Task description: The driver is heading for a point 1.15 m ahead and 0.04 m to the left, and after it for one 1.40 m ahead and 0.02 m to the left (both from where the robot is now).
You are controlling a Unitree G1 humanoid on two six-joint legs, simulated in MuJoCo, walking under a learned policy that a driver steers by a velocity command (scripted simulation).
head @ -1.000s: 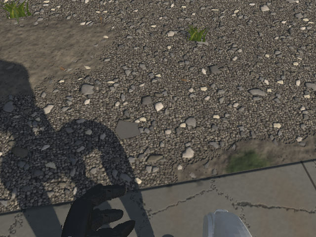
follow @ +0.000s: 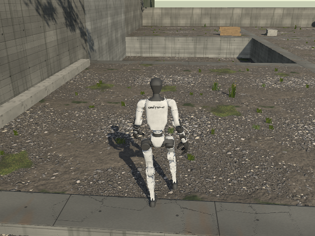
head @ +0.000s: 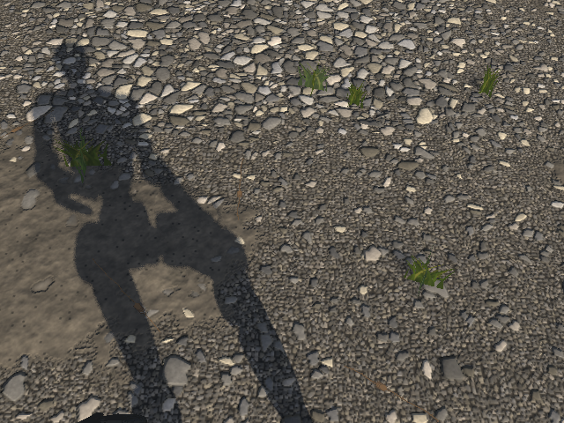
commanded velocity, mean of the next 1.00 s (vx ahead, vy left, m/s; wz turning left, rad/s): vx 0.50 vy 0.00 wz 0.18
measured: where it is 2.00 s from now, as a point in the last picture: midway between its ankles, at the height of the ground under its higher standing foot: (250, 254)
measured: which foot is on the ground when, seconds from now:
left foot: down 0.00-0.18, up 0.20-0.64, down 0.66-1.00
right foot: up 0.00-0.16, down 0.18-0.68, up 0.70-1.00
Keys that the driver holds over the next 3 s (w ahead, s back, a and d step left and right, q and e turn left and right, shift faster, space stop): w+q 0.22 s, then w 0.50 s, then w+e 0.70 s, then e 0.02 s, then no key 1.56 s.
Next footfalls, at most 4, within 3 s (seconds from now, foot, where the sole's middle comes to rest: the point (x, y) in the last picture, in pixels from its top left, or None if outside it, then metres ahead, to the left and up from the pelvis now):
0.18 right None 0.30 -0.12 -0.78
0.66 left None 0.45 0.14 -0.78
1.20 right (264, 305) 0.78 0.00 -0.78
1.70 left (220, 226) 1.05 0.12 -0.78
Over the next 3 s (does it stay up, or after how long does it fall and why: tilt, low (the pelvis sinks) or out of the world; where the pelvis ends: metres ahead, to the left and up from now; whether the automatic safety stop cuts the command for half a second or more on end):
stays up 0.95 0.03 0.00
